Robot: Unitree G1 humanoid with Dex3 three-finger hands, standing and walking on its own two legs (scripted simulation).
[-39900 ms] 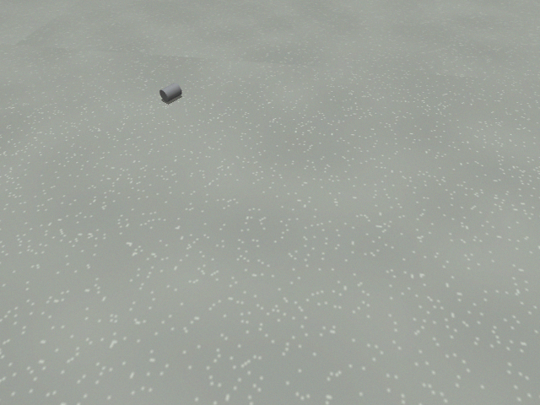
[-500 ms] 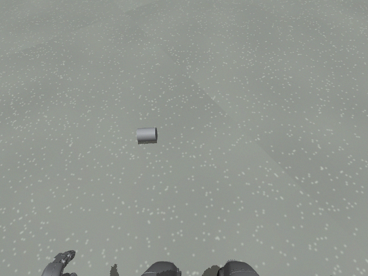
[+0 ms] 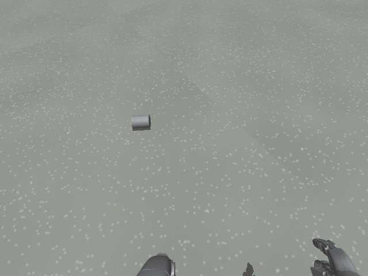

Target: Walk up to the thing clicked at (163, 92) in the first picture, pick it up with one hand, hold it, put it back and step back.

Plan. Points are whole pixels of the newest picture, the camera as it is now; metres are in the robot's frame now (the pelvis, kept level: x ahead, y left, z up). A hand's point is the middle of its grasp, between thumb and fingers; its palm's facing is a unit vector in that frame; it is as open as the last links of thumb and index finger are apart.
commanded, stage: step back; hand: left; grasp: from above
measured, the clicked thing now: (141, 121) +1.10 +0.35 -0.71
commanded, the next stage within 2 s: stand in 1.08 s
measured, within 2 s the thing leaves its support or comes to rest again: neither
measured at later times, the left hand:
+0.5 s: hand out of the picture +0.03 +0.29 -0.13, palm faces +0.02 -0.92 -0.38, open 7.4 cm
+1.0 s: hand out of the picture +0.09 +0.29 -0.15, palm faces +0.08 -0.92 -0.38, open 7.4 cm
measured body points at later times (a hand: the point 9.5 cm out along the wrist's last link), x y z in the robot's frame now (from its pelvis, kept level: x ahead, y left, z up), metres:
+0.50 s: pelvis -0.03 +0.00 +0.01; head -0.02 +0.01 +0.46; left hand +0.03 +0.33 -0.11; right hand +0.03 -0.31 -0.11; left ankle -0.04 +0.14 -0.72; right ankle +0.00 -0.12 -0.70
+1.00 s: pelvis +0.03 +0.01 +0.01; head +0.06 +0.02 +0.45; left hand +0.09 +0.33 -0.12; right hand +0.15 -0.28 -0.12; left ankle +0.03 +0.15 -0.72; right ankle +0.01 -0.12 -0.72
